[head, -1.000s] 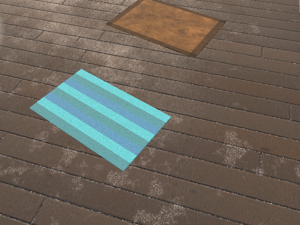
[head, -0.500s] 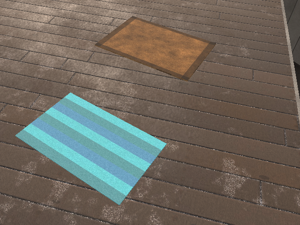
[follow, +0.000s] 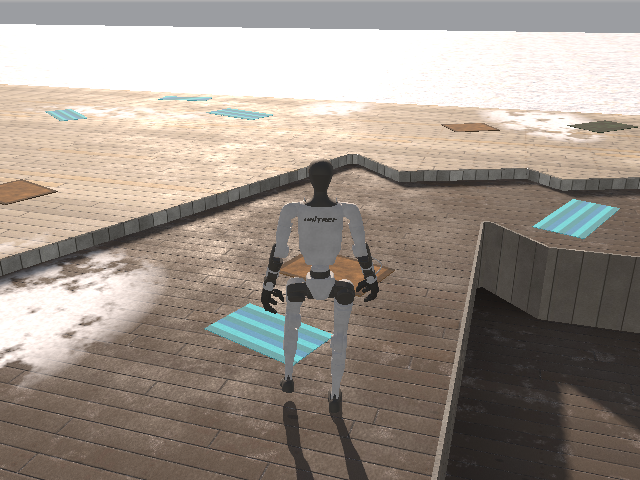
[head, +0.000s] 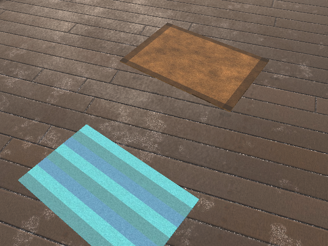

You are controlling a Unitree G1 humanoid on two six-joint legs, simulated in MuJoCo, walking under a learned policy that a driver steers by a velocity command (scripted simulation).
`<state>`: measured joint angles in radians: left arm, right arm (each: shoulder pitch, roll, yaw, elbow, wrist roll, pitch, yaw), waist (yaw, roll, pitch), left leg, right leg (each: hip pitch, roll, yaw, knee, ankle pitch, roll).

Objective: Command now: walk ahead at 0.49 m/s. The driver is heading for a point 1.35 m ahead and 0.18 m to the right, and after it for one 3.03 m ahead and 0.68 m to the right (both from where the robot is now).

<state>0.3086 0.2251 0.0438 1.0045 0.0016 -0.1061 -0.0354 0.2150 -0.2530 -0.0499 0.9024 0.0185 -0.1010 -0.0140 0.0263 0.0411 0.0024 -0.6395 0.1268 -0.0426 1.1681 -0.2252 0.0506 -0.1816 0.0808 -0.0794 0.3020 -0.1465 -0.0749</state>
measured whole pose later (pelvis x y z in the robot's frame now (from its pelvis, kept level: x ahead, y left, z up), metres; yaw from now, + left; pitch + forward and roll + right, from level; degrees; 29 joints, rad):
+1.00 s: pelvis +0.45 +0.04 -0.01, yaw +1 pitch +2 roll +1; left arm 0.18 0.23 0.06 0.96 0.00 -0.05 0.01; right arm 0.21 -0.25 -0.06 0.99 0.01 -0.03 -0.03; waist 0.01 0.01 -0.01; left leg -0.44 0.03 0.02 0.95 -0.46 0.02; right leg -0.36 0.01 -0.03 0.41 -0.08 -0.04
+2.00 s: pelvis +0.85 +0.01 +0.00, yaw +0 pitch +1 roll -2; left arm 0.35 0.22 0.05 1.03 0.00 -0.09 -0.01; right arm 0.10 -0.25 -0.09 0.90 0.01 -0.08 -0.01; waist 0.05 0.04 0.00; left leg -0.71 0.15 -0.03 0.84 -0.03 0.02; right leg -0.06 0.06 -0.07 0.23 -0.19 -0.05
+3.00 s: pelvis +1.35 -0.06 +0.00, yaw -29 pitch +3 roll +1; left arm 0.20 0.28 0.09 0.79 0.00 -0.03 0.00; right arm 0.04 -0.30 -0.08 0.78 -0.01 -0.07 -0.04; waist 0.03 0.02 0.08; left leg -0.62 0.07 -0.06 1.05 -0.37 -0.06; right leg -0.32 0.11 0.04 0.42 -0.14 -0.10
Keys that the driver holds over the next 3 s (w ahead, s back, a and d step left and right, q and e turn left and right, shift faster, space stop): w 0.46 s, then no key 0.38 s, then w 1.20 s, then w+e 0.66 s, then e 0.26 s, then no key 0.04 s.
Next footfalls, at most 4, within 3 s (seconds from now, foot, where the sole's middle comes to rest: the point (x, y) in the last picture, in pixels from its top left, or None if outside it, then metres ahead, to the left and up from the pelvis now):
0.32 left None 0.37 0.15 -0.78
0.78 right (192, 230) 0.57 -0.06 -0.78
1.18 left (133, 238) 0.53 0.18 -0.78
1.68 right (194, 172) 0.85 -0.08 -0.78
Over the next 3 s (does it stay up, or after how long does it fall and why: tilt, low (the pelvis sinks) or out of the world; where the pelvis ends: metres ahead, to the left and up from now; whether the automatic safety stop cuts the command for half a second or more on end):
stays up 1.35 -0.06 0.00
